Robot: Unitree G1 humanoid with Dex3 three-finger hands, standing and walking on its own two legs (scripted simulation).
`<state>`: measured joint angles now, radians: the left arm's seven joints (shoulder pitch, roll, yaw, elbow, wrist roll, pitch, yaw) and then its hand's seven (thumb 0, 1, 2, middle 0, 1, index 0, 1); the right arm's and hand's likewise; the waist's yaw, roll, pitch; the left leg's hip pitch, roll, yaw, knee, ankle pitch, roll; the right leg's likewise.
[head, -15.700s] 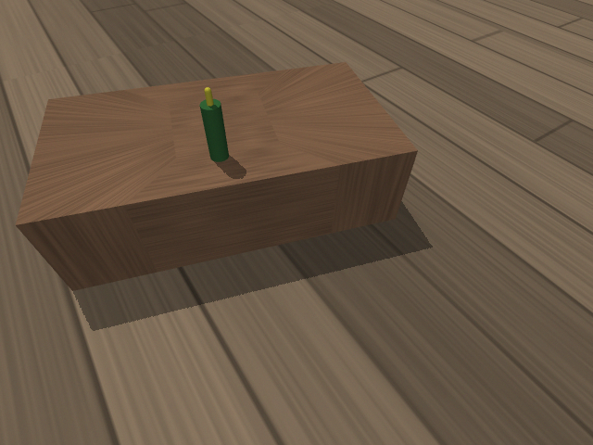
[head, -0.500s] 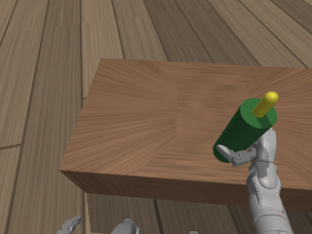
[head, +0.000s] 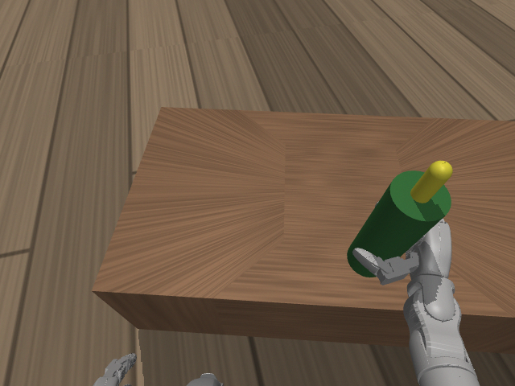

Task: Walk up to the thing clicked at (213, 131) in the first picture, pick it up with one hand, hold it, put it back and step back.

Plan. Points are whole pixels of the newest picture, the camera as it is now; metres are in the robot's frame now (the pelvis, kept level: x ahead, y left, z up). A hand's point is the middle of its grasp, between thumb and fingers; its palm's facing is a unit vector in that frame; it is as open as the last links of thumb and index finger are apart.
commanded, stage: hold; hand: right
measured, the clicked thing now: (395, 224) +0.33 -0.16 +0.10
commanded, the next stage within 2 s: none
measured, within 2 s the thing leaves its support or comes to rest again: neither
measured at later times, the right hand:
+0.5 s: hand (390, 236) +0.34 -0.17 +0.06, palm faces +0.18 +0.98 -0.02, open 10.0 cm
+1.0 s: hand (388, 238) +0.33 -0.17 +0.06, palm faces +0.18 +0.98 -0.02, open 10.0 cm
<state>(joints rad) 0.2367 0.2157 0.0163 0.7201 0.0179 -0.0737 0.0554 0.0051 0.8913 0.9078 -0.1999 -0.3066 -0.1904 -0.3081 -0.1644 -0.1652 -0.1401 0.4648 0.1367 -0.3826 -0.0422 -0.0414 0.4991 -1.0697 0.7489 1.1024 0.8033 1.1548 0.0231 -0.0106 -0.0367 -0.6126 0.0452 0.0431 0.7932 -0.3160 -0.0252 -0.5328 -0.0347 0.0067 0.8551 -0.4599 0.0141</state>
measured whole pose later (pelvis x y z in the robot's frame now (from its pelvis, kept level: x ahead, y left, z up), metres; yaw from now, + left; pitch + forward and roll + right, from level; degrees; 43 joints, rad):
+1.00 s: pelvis +0.00 +0.00 +0.01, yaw +0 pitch +5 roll +1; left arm 0.23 0.21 0.01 0.71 0.01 -0.07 0.06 0.01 0.90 0.91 -0.20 -0.31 -0.19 -0.31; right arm -0.12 -0.16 -0.12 0.42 0.14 -0.36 -0.05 -0.04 0.50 -1.07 0.75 1.10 0.80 1.16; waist 0.02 -0.01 -0.02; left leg -0.53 0.04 0.05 0.74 -0.29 -0.02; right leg -0.45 -0.03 0.01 0.79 -0.43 0.02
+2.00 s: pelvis -0.01 +0.01 +0.01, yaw +0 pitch +6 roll +1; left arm 0.22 0.20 -0.01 0.71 0.01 -0.09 0.06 0.01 0.90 0.90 -0.20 -0.31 -0.20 -0.30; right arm -0.13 -0.15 -0.13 0.41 0.13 -0.35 -0.05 -0.04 0.50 -1.07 0.74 1.11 0.80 1.16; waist 0.02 -0.01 -0.02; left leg -0.56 0.04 0.05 0.76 -0.29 -0.02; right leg -0.48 -0.03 0.01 0.81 -0.43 0.02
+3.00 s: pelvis -0.03 +0.01 -0.07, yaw +0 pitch +21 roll +0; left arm 0.23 0.25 0.01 0.73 0.05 -0.11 0.02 0.00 0.90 0.91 -0.20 -0.31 -0.19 -0.30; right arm -0.53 -0.28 -0.30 0.89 0.11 -0.56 0.04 -0.04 0.50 -1.07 0.75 1.10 0.81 1.15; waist 0.09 0.03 -0.11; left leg -1.12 0.06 0.03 1.17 -0.41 -0.01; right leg -1.03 -0.03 0.02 1.23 -0.56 0.02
